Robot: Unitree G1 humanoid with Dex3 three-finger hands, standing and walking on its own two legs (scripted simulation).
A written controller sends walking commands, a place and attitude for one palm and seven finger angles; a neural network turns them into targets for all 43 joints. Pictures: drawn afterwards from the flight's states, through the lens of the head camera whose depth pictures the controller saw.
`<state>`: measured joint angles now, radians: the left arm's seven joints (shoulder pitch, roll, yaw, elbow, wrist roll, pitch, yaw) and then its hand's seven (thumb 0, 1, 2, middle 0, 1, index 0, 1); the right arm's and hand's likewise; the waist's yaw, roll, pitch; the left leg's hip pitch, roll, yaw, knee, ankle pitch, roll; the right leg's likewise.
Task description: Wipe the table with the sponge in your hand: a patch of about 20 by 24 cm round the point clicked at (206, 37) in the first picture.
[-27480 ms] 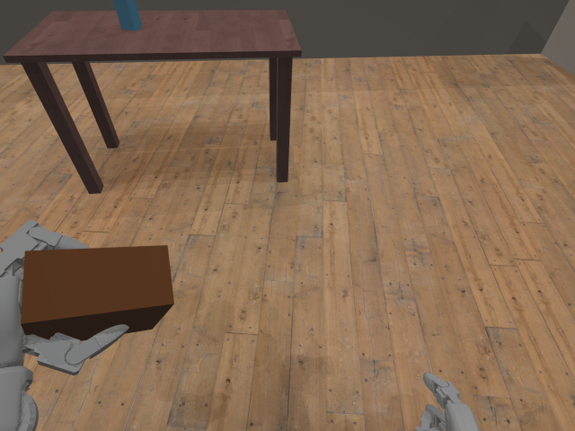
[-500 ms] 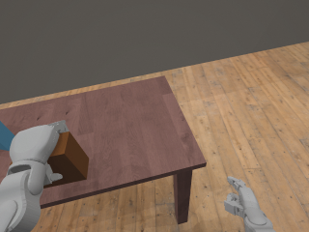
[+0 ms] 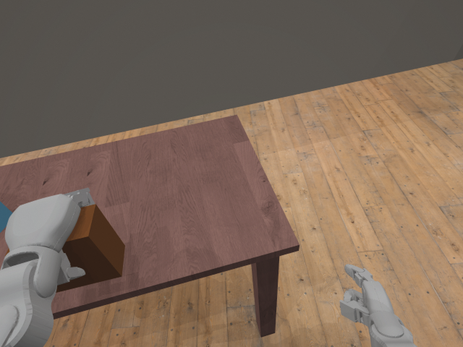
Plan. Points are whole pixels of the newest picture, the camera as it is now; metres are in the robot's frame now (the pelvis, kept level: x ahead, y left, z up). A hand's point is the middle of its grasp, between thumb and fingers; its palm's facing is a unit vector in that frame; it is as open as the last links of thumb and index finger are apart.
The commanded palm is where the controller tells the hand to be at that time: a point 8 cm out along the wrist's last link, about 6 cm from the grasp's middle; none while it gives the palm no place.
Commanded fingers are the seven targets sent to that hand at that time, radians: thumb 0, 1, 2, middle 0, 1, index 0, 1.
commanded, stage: move the sponge above the wiping area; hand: left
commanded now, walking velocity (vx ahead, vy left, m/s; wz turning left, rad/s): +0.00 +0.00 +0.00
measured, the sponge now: (79, 256) +0.22 +0.30 +0.07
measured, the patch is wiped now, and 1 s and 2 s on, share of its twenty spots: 0.00 0.00 0.00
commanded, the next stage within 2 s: none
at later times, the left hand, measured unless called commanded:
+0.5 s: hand (58, 244) +0.22 +0.32 +0.10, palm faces -0.03 -0.04 -1.00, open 10.5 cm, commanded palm +0.19 +0.32 +0.16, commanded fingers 0.00 0.10 1.30 -1.20 -1.60 -1.20 -1.60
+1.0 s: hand (50, 249) +0.21 +0.35 +0.08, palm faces -0.05 -0.05 -1.00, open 10.5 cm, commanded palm +0.19 +0.34 +0.15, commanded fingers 0.00 0.10 1.30 -1.20 -1.60 -1.20 -1.60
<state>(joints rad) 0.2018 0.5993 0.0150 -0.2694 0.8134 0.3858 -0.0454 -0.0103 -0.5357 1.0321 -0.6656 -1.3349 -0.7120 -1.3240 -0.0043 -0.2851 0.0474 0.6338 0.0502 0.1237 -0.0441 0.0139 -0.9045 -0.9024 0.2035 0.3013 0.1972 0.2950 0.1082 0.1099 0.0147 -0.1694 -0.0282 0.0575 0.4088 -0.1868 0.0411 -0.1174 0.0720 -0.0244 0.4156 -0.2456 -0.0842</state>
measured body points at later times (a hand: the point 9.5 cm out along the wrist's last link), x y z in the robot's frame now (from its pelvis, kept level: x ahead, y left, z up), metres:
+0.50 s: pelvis +0.00 +0.00 +0.00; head +0.00 -0.04 +0.45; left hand +0.21 +0.32 +0.16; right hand +0.23 -0.23 -0.09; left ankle +0.03 +0.09 -0.74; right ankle -0.01 -0.06 -0.74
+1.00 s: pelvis +0.00 +0.01 +0.00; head +0.00 -0.02 +0.45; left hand +0.21 +0.35 +0.14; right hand +0.24 -0.20 -0.09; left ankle +0.03 +0.09 -0.74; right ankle -0.01 -0.06 -0.74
